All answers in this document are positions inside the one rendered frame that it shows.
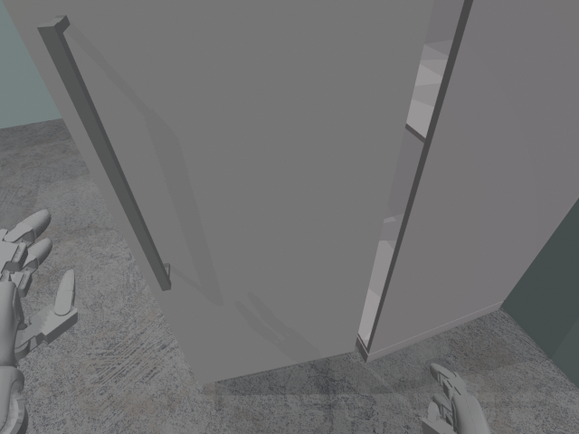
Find fridge door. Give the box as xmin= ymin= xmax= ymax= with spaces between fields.
xmin=2 ymin=0 xmax=434 ymax=385

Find left robot forearm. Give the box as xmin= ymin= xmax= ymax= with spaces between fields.
xmin=0 ymin=366 xmax=28 ymax=434

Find handle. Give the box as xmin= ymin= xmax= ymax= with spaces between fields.
xmin=37 ymin=15 xmax=171 ymax=291

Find left robot hand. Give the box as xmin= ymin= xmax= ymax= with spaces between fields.
xmin=0 ymin=209 xmax=78 ymax=368

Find right robot hand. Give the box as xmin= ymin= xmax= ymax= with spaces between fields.
xmin=422 ymin=363 xmax=491 ymax=434

